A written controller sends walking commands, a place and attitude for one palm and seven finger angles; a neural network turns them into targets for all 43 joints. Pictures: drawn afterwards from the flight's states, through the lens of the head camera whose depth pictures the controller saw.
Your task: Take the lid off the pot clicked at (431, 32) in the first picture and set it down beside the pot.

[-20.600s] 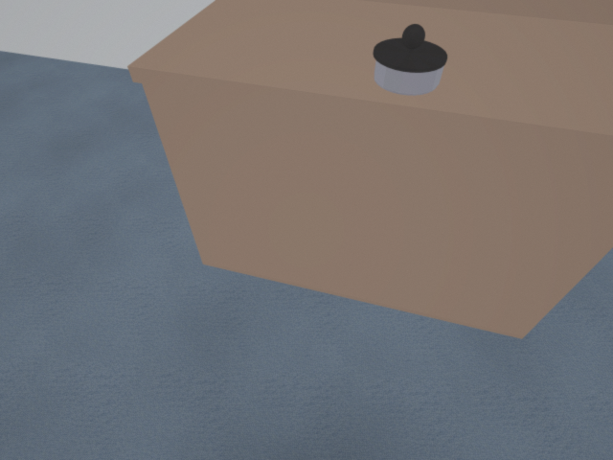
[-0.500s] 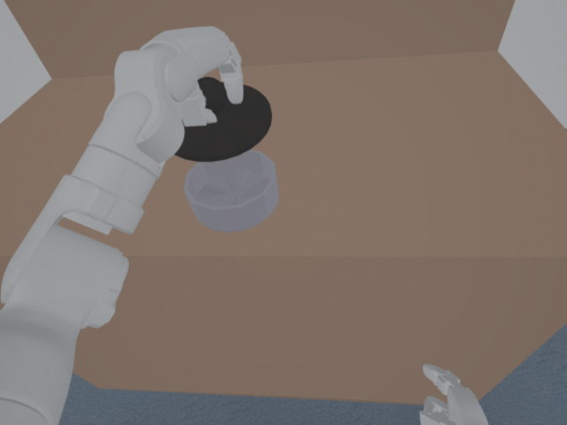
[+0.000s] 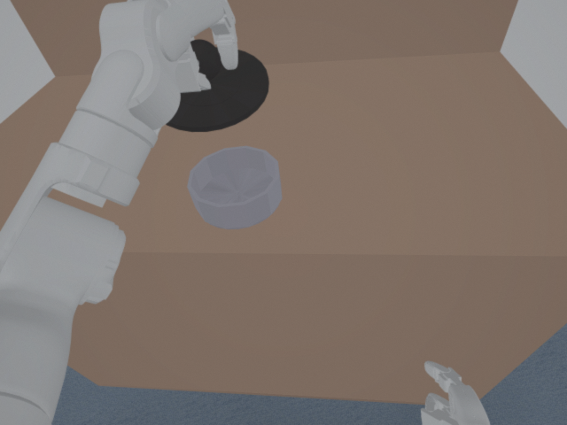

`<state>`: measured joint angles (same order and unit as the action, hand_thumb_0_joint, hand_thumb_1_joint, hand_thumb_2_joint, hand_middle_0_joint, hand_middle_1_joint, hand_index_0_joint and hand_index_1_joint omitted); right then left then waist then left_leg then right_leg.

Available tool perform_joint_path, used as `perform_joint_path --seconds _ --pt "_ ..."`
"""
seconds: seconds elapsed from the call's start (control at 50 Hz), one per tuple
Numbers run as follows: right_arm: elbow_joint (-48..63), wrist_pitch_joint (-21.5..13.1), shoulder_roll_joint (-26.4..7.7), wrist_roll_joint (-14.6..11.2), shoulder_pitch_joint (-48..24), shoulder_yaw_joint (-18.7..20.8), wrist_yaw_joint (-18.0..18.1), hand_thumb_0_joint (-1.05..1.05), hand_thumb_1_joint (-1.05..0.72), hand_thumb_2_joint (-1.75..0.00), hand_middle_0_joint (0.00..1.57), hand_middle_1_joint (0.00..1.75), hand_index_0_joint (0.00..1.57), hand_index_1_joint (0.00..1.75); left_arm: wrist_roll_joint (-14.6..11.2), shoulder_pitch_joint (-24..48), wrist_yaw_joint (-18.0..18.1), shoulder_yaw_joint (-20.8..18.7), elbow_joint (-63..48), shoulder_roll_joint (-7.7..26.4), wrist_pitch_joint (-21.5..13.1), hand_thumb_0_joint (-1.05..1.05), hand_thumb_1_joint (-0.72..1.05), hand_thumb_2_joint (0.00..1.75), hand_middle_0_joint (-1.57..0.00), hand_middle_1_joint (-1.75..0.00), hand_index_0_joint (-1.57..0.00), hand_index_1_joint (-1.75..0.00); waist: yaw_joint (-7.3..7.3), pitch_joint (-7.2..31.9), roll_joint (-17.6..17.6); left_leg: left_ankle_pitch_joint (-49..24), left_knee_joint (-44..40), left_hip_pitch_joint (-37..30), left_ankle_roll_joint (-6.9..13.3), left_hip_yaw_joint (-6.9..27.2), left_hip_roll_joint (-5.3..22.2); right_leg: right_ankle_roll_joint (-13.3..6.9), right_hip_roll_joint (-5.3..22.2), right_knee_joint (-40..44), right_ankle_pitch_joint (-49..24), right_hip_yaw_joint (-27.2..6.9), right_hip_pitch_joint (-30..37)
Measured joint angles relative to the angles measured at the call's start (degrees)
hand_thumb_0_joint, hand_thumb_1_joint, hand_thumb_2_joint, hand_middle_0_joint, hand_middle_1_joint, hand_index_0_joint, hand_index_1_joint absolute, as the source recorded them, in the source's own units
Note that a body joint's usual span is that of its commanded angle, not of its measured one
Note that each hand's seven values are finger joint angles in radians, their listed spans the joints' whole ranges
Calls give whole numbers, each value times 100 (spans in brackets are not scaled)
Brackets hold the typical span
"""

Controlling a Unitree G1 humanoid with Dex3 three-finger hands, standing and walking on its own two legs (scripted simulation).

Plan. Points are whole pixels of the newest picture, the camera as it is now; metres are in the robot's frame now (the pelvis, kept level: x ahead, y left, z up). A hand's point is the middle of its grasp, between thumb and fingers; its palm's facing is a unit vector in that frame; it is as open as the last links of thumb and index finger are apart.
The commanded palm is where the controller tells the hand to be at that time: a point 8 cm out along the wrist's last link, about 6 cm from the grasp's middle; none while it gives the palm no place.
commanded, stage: lift the lid straight up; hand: left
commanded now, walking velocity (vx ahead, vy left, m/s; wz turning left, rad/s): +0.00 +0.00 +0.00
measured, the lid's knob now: (201, 61) +0.47 +0.11 +0.31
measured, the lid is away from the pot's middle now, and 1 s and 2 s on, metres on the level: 0.01 0.10 0.22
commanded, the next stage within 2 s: move the lid sideways beside the pot in 0.20 s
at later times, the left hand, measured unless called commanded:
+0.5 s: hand (181, 58) +0.44 +0.12 +0.32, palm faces -0.06 -0.04 -1.00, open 7.2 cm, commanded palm +0.40 +0.15 +0.39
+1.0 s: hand (121, 67) +0.43 +0.19 +0.32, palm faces -0.08 -0.05 -1.00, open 7.2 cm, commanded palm +0.40 +0.21 +0.39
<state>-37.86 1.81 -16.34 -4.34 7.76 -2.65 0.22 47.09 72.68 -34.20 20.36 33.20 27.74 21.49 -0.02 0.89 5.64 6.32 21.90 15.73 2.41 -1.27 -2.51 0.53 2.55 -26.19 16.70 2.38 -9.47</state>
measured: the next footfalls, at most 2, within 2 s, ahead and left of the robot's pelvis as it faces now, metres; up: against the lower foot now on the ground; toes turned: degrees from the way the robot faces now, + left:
none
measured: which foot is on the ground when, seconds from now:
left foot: down 0.00-1.00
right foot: down 0.00-1.00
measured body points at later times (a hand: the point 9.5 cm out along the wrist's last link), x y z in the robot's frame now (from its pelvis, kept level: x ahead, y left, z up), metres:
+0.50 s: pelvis +0.00 +0.00 +0.00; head +0.00 -0.05 +0.45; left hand +0.43 +0.12 +0.38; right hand +0.18 -0.23 -0.11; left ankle +0.06 +0.10 -0.74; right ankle -0.03 -0.12 -0.74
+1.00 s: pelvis +0.00 +0.00 +0.00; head +0.00 -0.04 +0.45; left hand +0.43 +0.19 +0.38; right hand +0.17 -0.24 -0.11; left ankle +0.06 +0.10 -0.74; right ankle -0.03 -0.12 -0.74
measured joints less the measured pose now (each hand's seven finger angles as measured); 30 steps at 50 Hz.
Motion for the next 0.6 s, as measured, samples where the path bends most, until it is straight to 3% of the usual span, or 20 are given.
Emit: perform_joint_path --seconds 0.12,0.34,0.6 --pt "-39 -18 3 -5 25 -17 1 1 -90 -90 20 30 20 30 21 228 -5 -18 262 -58 59 2 13 94 -71 -84 -81 -90 2 26 6 -4 0 30 1 11 -4 3 3 2 0 10 -24" --pt "26 37 -11 -2 34 1 -48 1 -90 -90 20 30 20 30 -6 -54 -113 -137 -171 1 100 2 13 94 -71 -85 -81 -90 11 57 44 30 10 -14 7 -21 -1 8 2 7 15 -26 14" --pt "140 149 -45 -37 -70 -4 -3 1 -90 -90 20 30 20 30 135 -207 -186 -263 -224 318 86 2 13 94 -71 -84 -81 -91 39 28 31 30 61 33 -6 -11 15 -5 -15 -55 22 -20 -36"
